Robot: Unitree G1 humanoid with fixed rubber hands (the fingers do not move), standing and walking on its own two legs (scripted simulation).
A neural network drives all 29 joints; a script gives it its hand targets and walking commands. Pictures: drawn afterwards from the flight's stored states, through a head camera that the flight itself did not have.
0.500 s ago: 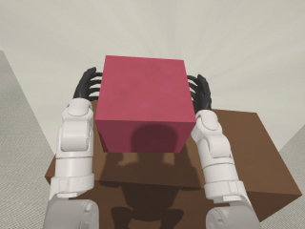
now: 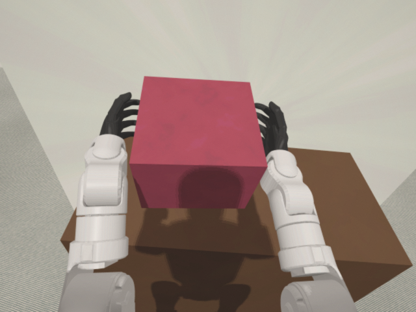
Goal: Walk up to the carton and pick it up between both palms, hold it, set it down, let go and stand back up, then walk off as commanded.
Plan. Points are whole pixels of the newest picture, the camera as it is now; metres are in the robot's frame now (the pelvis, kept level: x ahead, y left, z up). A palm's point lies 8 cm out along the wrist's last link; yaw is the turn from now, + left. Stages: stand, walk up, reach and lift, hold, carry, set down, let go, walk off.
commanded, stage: hold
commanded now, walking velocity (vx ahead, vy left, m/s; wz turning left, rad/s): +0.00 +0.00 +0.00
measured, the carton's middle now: (196, 144) +0.36 +0.03 +0.16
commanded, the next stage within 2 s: none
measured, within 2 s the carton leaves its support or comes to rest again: neither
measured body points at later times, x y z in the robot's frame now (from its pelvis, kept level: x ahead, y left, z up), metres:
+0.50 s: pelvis +0.00 +0.00 +0.00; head -0.03 +0.02 +0.45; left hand +0.36 +0.17 +0.18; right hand +0.37 -0.12 +0.17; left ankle +0.02 +0.14 -0.75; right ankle +0.03 -0.12 -0.75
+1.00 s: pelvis +0.00 +0.00 +0.00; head -0.03 +0.02 +0.45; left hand +0.36 +0.17 +0.18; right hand +0.37 -0.12 +0.17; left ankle +0.02 +0.14 -0.75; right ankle +0.03 -0.12 -0.75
